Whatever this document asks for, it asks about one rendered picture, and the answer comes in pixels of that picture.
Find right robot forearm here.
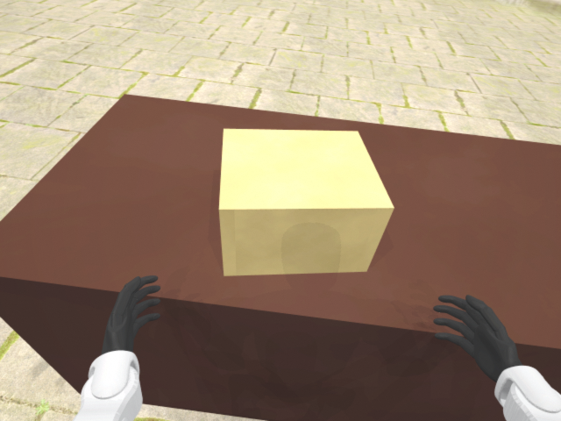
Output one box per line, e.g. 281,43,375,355
494,366,561,421

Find robot left hand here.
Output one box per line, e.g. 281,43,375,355
101,275,160,355

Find pedestal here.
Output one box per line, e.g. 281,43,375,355
0,94,561,421

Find left robot forearm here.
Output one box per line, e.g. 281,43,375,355
73,350,143,421

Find robot right hand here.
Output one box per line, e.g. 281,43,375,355
433,295,523,382

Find carton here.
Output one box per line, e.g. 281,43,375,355
219,129,394,276

